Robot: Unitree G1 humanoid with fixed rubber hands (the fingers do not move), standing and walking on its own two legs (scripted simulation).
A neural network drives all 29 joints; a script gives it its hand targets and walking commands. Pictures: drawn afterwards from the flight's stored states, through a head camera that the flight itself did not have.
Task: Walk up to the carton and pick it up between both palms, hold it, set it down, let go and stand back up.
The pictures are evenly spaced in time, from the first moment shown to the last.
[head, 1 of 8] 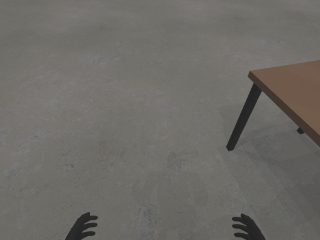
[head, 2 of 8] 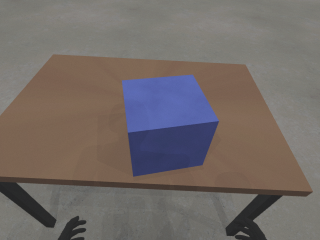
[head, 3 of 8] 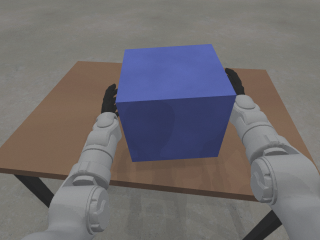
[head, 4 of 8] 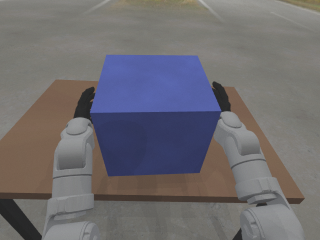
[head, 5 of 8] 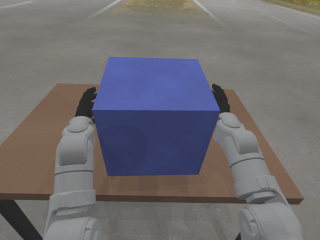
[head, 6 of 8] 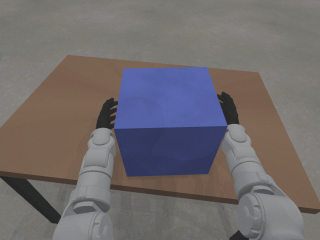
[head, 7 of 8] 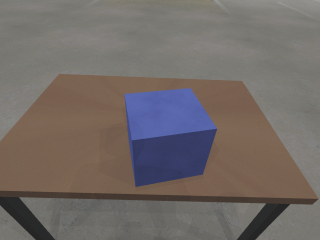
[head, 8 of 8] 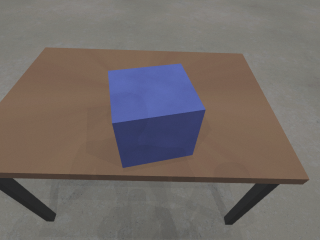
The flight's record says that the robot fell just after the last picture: no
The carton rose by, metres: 0.18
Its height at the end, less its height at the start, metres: +0.00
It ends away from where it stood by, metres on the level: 0.02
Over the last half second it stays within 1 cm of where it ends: yes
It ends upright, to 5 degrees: yes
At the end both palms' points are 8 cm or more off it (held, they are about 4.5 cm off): yes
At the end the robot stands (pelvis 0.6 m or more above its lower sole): yes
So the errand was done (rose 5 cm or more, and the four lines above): yes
